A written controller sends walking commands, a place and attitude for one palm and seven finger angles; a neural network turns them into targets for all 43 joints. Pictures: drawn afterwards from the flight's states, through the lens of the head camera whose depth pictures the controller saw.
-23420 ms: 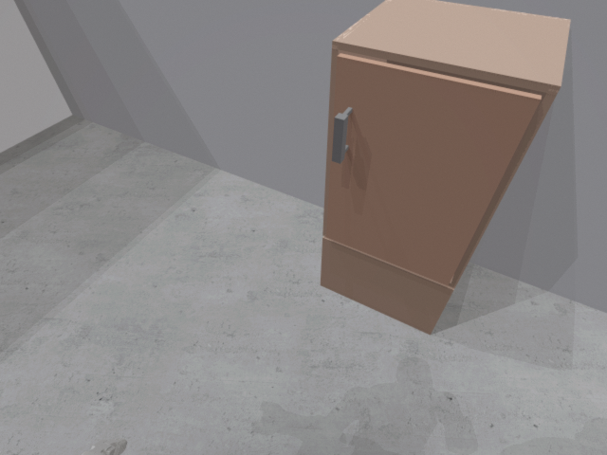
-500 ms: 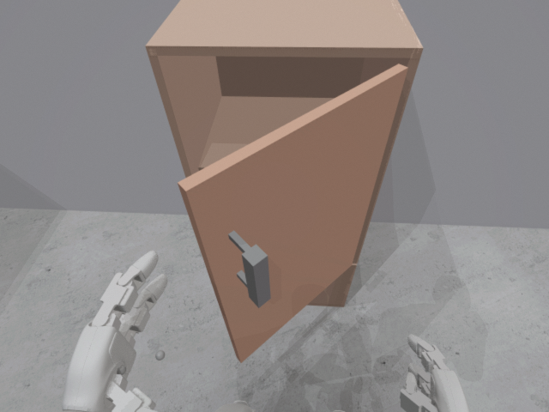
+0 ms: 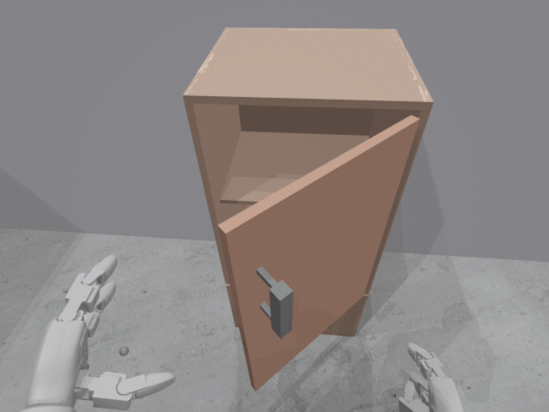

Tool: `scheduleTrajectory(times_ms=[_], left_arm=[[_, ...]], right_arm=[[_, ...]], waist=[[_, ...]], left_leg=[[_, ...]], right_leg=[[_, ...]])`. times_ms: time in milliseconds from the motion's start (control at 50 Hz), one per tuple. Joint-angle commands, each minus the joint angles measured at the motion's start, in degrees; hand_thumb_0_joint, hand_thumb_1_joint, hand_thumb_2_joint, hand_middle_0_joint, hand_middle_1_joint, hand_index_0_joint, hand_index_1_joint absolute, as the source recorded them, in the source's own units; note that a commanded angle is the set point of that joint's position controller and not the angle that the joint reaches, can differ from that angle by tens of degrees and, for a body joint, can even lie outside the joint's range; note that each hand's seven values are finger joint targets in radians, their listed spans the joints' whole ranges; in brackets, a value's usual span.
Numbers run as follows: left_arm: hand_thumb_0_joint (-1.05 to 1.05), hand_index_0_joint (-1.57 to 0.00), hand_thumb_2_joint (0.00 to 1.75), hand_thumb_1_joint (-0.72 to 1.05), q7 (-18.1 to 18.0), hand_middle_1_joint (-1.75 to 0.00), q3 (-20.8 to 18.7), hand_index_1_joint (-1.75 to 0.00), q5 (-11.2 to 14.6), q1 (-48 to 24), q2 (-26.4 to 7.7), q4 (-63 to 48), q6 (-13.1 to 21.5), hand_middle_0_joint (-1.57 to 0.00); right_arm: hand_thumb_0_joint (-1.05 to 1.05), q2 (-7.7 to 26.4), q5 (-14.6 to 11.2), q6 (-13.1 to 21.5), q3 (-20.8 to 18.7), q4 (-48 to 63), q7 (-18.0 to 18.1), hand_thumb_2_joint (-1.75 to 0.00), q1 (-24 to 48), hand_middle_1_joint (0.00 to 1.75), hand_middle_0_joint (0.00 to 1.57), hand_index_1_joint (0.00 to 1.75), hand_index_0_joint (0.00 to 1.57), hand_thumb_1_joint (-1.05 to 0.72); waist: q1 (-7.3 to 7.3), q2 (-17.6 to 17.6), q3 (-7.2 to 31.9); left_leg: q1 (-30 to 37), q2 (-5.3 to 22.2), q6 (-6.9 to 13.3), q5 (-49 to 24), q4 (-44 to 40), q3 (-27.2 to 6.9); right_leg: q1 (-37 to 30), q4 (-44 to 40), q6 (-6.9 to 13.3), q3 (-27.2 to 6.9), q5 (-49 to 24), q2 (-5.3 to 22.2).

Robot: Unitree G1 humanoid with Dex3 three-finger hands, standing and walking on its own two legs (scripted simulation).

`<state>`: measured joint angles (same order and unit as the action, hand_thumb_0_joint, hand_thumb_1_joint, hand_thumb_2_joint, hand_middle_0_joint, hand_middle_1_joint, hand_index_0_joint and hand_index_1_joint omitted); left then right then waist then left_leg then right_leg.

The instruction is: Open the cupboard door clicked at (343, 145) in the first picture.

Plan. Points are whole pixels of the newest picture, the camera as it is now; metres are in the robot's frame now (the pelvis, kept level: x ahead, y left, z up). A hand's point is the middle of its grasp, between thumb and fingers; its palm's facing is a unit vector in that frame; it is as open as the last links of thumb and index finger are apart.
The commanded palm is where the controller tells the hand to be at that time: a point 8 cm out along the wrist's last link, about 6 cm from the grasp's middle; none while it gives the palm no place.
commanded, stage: draw the hand back to the body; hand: left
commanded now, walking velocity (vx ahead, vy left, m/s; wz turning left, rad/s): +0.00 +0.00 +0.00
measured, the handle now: (272, 301) +0.29 +0.04 +0.01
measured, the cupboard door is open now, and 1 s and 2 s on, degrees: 45 45 45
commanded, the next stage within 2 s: step back with the hand held close in 0.82 s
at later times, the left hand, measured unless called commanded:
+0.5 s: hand (51, 276) +0.20 +0.26 +0.19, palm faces +0.46 -0.78 -0.42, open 8.5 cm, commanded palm +0.15 +0.29 +0.20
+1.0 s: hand (78, 283) +0.20 +0.23 +0.19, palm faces +0.43 -0.80 -0.42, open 7.4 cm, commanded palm +0.15 +0.27 +0.20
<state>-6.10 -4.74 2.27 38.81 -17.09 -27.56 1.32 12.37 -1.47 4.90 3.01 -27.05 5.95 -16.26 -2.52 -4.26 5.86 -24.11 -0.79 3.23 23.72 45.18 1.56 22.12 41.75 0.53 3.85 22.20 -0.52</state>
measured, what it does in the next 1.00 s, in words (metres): stands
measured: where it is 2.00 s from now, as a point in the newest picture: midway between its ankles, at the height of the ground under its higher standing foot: outside the picture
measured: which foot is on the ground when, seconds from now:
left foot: down 0.00-1.00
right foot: down 0.00-1.00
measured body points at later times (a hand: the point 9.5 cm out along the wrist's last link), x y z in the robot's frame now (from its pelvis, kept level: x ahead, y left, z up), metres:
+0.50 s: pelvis +0.01 -0.01 +0.03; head -0.01 -0.03 +0.48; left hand +0.17 +0.29 +0.22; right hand +0.20 -0.23 -0.05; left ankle +0.00 +0.08 -0.71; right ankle +0.00 -0.12 -0.71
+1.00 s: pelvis +0.00 -0.03 +0.03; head -0.01 -0.06 +0.48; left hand +0.17 +0.27 +0.21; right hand +0.19 -0.26 -0.06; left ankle +0.00 +0.08 -0.71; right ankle +0.00 -0.12 -0.71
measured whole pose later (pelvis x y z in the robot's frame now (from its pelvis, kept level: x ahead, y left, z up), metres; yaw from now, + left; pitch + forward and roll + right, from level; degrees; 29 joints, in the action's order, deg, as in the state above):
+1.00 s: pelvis +0.00 -0.03 +0.03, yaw -1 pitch -5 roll -1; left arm -6.1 -18.9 3.3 26.2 -19.7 -20.6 5.0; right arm 13.5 -0.4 5.3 0.9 -36.7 4.2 -10.9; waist -3.5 -4.9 -1.7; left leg -5.5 1.0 0.7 14.0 24.2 1.7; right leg 3.5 19.9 2.8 3.2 12.0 -3.1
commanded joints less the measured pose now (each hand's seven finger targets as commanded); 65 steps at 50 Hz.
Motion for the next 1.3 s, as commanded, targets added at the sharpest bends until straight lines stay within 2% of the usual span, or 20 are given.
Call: scheduleTrajectory(times_ms=[0, 280, 340, 360, 420, 500, 660, 780, 840, 880, 900, 920, 940, 1000, 1040, 1060, 1140, 1160, 1220, 1280], left_arm=[[0.0, -0.17, 0.58, 0.17, -2.68, -0.3, -8.02, -0.3, -0.66, -6.51, -8.2, -13.38, 3.69, -0.17], [0.0, -0.19, 0.8, 0.65, -2.68, -0.3, -17.17, -0.3, 0.53, -10.99, -11.31, -9.07, 4.28, -0.19], [0.0, -0.19, 0.84, 0.76, -2.72, -0.3, -20.09, -0.3, 0.68, -13.72, -13.4, -10.09, 4.87, -0.19], [0.0, -0.2, 0.86, 0.8, -2.75, -0.3, -21.11, -0.3, 0.66, -14.65, -14.34, -10.28, 4.95, -0.2], [0.0, -0.2, 0.9, 0.9, -2.63, -0.3, -22.54, -0.3, 1.07, -16.64, -14.75, -9.61, 5.2, -0.2], [0.0, -0.2, 0.9, 0.9, -1.33, -0.3, -18.71, -0.3, 1.54, -14.42, -10.44, -4.47, 4.66, -0.2], [0.0, -0.2, 0.9, 0.9, -1.65, -0.3, -22.38, -0.3, 1.4, -16.66, -15.62, -8.4, 6.17, -0.2], [0.0, -0.2, 0.9, 0.9, -1.44, -0.3, -20.6, -0.3, 1.48, -17.76, -13.53, -6.2, 6.28, -0.2], [0.0, -0.2, 0.9, 0.9, -1.26, -0.3, -20.32, -0.3, 1.65, -16.91, -12.93, -4.3, 6.39, -0.2], [0.0, -0.2, 0.9, 0.9, -1.03, -0.3, -19.92, -0.3, 1.71, -16.6, -12.63, -4.1, 6.58, -0.2], [0.0, -0.2, 0.9, 0.9, -1.04, -0.3, -20.42, -0.3, 1.81, -16.23, -12.97, -3.88, 6.77, -0.2], [0.0, -0.2, 0.9, 0.9, -1.08, -0.3, -19.91, -0.3, 1.64, -22.18, -13.86, -7.65, 7.3, -0.2], [0.0, -0.2, 0.9, 0.9, -1.67, -0.3, -26.87, -0.3, 0.93, -24.2, -20.28, -8.03, 9.23, -0.2], [0.0, -0.2, 0.9, 0.9, -0.94, -0.3, -22.99, -0.3, 0.4, -15.63, -15.33, -3.48, 9.69, -0.2], [0.0, -0.2, 0.9, 0.9, -0.86, -0.3, -22.09, -0.3, 0.44, -12.45, -14.19, -4.15, 9.96, -0.2], [0.0, -0.2, 0.9, 0.9, -0.92, -0.3, -22.24, -0.3, 0.54, -11.42, -14.21, -4.96, 10.14, -0.2], [0.0, -0.2, 0.9, 0.9, -1.63, -0.3, -25.0, -0.3, 0.88, -8.19, -16.81, -8.46, 9.87, -0.2], [0.0, -0.2, 0.9, 0.9, -1.93, -0.3, -26.18, -0.3, 0.84, -8.02, -18.1, -8.98, 9.87, -0.2], [0.0, -0.2, 0.9, 0.9, -2.38, -0.3, -27.18, -0.3, 1.07, -6.39, -18.59, -10.9, 9.96, -0.2], [0.0, -0.2, 0.9, 0.9, -2.87, -0.3, -27.5, -0.3, 1.04, -5.21, -18.48, -11.25, 9.89, -0.2]], right_arm=[[0.0, 6.17, 0.42, 4.24, -1.72, 8.03, 1.0, -0.9, 7.14, 0.3, 0.2, 0.3, 0.2, -0.9], [0.0, 6.87, 0.97, 4.69, -2.6, 2.72, -0.52, -0.9, 10.4, 0.3, 0.2, 0.3, 0.2, -0.9], [0.0, 6.9, 1.09, 4.54, -2.86, 1.96, -0.66, -0.9, 10.66, 0.3, 0.2, 0.3, 0.2, -0.9], [0.0, 7.11, 1.09, 4.58, -2.95, 1.74, -0.66, -0.9, 11.22, 0.3, 0.2, 0.3, 0.2, -0.9], [0.0, 6.9, 1.09, 4.34, -3.09, 0.91, -0.96, -0.9, 11.3, 0.3, 0.2, 0.3, 0.2, -0.9], [0.0, 7.37, 1.03, 3.25, -3.58, 0.7, -1.48, -0.9, 11.67, 0.3, 0.2, 0.3, 0.2, -0.9], [0.0, 6.99, 1.46, 3.54, -3.9, 0.39, -1.02, -0.9, 13.03, 0.3, 0.2, 0.3, 0.2, -0.9], [0.0, 6.57, 1.31, 4.02, -3.62, -0.57, -0.88, -0.9, 13.46, 0.3, 0.2, 0.3, 0.2, -0.9], [0.0, 6.52, 1.33, 4.08, -3.86, -0.79, -0.81, -0.9, 13.28, 0.3, 0.2, 0.3, 0.2, -0.9], [0.0, 6.57, 1.25, 4.1, -4.08, -0.88, -0.91, -0.9, 13.44, 0.3, 0.2, 0.3, 0.2, -0.9], [0.0, 6.55, 1.38, 4.11, -4.12, -0.96, -0.98, -0.9, 13.44, 0.3, 0.2, 0.3, 0.2, -0.9], [0.0, 6.7, 1.3, 4.32, -4.0, -0.91, -1.0, -0.9, 14.18, 0.3, 0.2, 0.3, 0.2, -0.9], [0.0, 7.65, 0.51, 3.27, -4.11, 1.27, -0.93, -0.9, 12.81, 0.3, 0.2, 0.3, 0.2, -0.9], [0.0, 7.48, 1.34, 1.47, -4.67, 0.31, -1.26, -0.9, 12.84, 0.3, 0.2, 0.3, 0.2, -0.9], [0.0, 7.77, 1.27, 0.79, -5.01, 0.94, -1.44, -0.9, 12.56, 0.3, 0.2, 0.3, 0.2, -0.9], [0.0, 8.03, 1.38, 0.51, -5.17, 1.1, -1.33, -0.9, 12.75, 0.3, 0.2, 0.3, 0.2, -0.9], [0.0, 7.81, 0.75, -1.12, -5.74, 3.04, -1.15, -0.9, 12.7, 0.3, 0.2, 0.3, 0.2, -0.9], [0.0, 7.84, 0.83, -1.49, -5.85, 3.05, -0.89, -0.9, 13.0, 0.3, 0.2, 0.3, 0.2, -0.9], [0.0, 7.4, 0.51, -2.13, -6.08, 4.26, -0.66, -0.9, 12.94, 0.3, 0.2, 0.3, 0.2, -0.9], [0.0, 7.44, 0.6, -2.55, -6.19, 4.58, -0.38, -0.9, 12.88, 0.3, 0.2, 0.3, 0.2, -0.9]], waist=[[0.06, -0.29, -0.42], [-1.07, 1.69, -2.99], [-1.19, 0.48, -2.08], [-1.49, -1.76, -1.93], [-1.27, -1.29, -2.37], [-0.88, 1.9, -5.45], [-1.91, 0.61, -1.21], [-1.14, -0.74, -6.7], [-1.25, 2.33, -6.15], [-1.2, 2.02, -5.91], [-1.44, 2.11, -5.2], [-1.1, 1.1, -3.84], [1.41, 4.03, -9.32], [1.58, 5.46, -6.59], [1.64, 2.79, -2.84], [1.67, 0.35, -1.28], [1.72, 4.3, 4.78], [1.63, 3.57, 5.47], [1.61, 4.36, 5.94], [1.65, 2.44, 5.15]], left_leg=[[6.81, 3.14, -2.64, -12.9, -14.2, -5.68], [15.22, 3.64, -3.54, -24.38, -22.18, -4.02], [16.85, 3.39, -3.32, -24.98, -22.84, -3.34], [17.18, 3.31, -3.3, -25.98, -23.03, -3.12], [18.34, 3.22, -3.3, -27.37, -23.46, -2.82], [18.27, 3.11, -2.43, -24.45, -24.31, -2.0], [20.25, 2.03, -1.73, -22.24, -24.1, -1.3], [20.07, 1.85, -1.77, -19.52, -24.67, -1.13], [20.69, 1.93, -1.37, -19.25, -24.59, -0.81], [20.94, 1.95, -1.39, -18.98, -24.7, -0.75], [20.86, 1.9, -1.3, -18.99, -24.71, -0.67], [21.65, 1.64, -1.15, -19.01, -24.48, -0.76], [17.93, 2.39, -0.48, -14.22, -21.94, -2.06], [18.42, 2.15, -0.74, -15.14, -20.09, -1.97], [18.52, 2.74, -0.92, -18.09, -20.63, -1.4], [18.35, 3.14, -1.05, -20.73, -21.42, -1.66], [17.87, 4.32, -1.3, -28.23, -20.86, -1.28], [17.56, 4.37, -1.32, -29.75, -20.99, -1.54], [16.04, 4.89, -1.3, -31.77, -20.43, -1.8], [13.11, 5.18, -1.33, -30.41, -20.99, -2.42]], right_leg=[[-3.14, -10.02, 1.19, -1.37, -7.84, 0.87], [-14.24, -18.09, 1.18, -1.88, -16.64, 0.39], [-15.62, -19.39, 1.22, -2.32, -17.97, 0.33], [-16.61, -19.75, 1.41, -2.49, -18.84, 0.49], [-16.93, -20.6, 1.29, -2.68, -20.25, 0.44], [-16.35, -22.24, 0.9, -2.67, -19.44, 0.43], [-19.09, -23.85, 1.08, -4.08, -20.1, 0.79], [-15.96, -26.22, 0.92, -4.6, -16.96, 0.66], [-15.88, -26.53, 0.59, -4.57, -16.33, 0.57], [-16.05, -26.68, 0.51, -4.91, -16.1, 0.76], [-16.61, -26.59, 0.48, -4.91, -16.28, 0.88], [-16.68, -26.8, 0.47, -5.3, -16.32, 0.94], [-8.26, -30.51, 0.27, -11.97, -16.55, 3.39], [-7.95, -30.07, 0.54, -11.58, -18.75, 5.44], [-10.22, -27.63, 0.21, -10.29, -22.91, 5.51], [-12.07, -25.7, 0.32, -9.2, -26.27, 5.39], [-15.77, -20.92, -0.23, -8.05, -35.89, 4.68], [-16.52, -19.99, -0.12, -7.64, -37.09, 4.76], [-16.37, -17.79, -0.08, -7.84, -38.47, 4.23], [-16.69, -16.42, 0.09, -8.04, -36.93, 3.9]])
